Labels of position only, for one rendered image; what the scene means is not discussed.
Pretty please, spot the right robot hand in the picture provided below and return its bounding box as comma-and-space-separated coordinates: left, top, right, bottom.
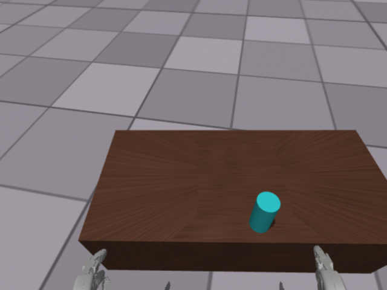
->
313, 245, 347, 290

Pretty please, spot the left robot hand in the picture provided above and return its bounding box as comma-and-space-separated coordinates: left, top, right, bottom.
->
72, 249, 116, 290

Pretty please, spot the can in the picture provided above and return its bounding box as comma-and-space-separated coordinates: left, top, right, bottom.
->
249, 192, 281, 233

